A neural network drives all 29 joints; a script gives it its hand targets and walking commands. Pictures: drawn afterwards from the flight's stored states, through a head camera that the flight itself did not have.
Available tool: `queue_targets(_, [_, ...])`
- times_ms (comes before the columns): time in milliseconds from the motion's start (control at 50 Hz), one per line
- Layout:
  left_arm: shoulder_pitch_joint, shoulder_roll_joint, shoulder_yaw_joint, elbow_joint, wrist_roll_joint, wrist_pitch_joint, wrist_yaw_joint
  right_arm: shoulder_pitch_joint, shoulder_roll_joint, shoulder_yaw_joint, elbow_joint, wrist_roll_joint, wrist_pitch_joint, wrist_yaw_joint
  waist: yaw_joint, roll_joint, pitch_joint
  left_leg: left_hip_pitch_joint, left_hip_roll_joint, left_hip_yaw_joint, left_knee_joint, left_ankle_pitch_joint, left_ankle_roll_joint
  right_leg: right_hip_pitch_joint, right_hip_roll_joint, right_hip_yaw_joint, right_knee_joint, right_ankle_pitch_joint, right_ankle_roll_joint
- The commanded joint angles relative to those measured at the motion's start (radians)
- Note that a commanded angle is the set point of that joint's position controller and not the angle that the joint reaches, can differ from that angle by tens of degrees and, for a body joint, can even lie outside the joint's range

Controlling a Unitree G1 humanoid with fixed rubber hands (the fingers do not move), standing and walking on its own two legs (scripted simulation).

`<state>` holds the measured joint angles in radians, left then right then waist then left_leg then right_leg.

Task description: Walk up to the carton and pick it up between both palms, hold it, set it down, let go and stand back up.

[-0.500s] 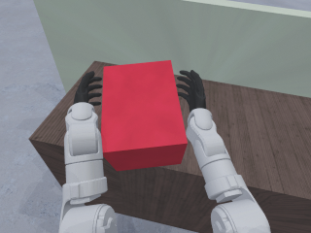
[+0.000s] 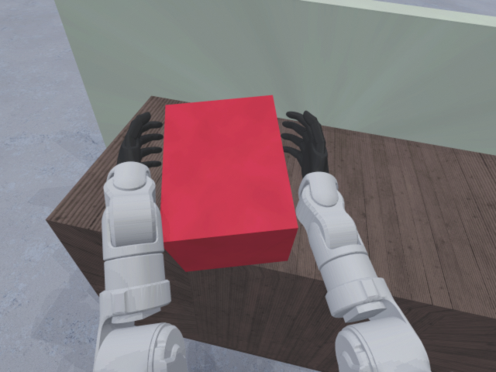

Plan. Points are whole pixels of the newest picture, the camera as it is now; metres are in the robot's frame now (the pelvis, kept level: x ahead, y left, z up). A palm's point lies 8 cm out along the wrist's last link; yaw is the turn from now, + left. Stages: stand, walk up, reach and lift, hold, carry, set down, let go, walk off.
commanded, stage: hold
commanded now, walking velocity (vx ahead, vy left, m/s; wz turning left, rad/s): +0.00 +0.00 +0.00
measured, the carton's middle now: (228, 185) +0.38 +0.00 +0.10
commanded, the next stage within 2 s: none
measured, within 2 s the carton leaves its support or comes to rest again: neither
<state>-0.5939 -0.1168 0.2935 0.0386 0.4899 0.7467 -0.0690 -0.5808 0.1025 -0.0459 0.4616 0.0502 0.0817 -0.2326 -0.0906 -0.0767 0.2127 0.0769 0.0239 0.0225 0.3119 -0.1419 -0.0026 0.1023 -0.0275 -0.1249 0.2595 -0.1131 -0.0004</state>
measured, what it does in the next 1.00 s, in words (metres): stands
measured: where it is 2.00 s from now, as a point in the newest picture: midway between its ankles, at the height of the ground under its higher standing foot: outside the picture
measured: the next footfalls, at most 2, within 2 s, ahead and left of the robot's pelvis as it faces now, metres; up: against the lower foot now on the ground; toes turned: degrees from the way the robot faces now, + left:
none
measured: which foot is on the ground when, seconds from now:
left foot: down 0.00-1.00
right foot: down 0.00-1.00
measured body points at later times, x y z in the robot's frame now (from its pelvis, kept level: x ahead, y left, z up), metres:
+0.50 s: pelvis +0.00 +0.00 +0.00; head -0.01 +0.03 +0.45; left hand +0.38 +0.14 +0.17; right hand +0.37 -0.13 +0.16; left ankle +0.04 +0.12 -0.75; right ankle +0.04 -0.12 -0.75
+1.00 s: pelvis +0.00 +0.00 +0.00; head -0.02 +0.03 +0.45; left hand +0.38 +0.14 +0.17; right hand +0.37 -0.13 +0.16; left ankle +0.04 +0.12 -0.75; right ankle +0.04 -0.12 -0.75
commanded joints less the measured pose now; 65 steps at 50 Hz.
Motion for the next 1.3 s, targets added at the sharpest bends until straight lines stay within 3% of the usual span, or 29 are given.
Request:
queue_targets(0, [-0.520,-0.382,-0.372,-0.104,-0.160,-0.081,-0.142,-0.599,0.372,0.329,-0.188,0.024,-0.040,0.132,-0.011,0.073,-0.440,-0.020,-0.032,0.061,-0.050,0.116,0.017,0.165,0.041,-0.023,-0.005,0.095,0.037])
queue_targets(1280, [-0.515,-0.375,-0.374,-0.116,-0.161,-0.077,-0.142,-0.595,0.361,0.329,-0.196,0.026,-0.041,0.131,-0.011,0.071,-0.439,-0.011,-0.028,0.062,-0.052,0.117,0.017,0.160,0.039,-0.025,-0.003,0.093,0.036])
